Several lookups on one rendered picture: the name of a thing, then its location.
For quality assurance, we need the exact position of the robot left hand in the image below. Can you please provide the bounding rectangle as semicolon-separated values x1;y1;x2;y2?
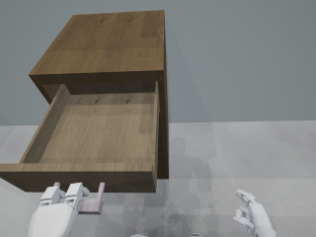
28;182;90;237

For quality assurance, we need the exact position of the drawer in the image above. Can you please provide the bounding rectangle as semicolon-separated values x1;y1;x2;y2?
0;81;160;194

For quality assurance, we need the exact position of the robot right hand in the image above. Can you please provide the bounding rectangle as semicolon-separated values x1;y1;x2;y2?
233;189;273;237

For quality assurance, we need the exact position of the cabinet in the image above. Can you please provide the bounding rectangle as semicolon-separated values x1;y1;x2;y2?
29;10;169;180

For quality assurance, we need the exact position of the right robot forearm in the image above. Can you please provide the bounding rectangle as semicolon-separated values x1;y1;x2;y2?
254;226;279;237

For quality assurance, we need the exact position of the handle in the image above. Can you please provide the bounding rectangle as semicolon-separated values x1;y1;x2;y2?
53;182;106;215

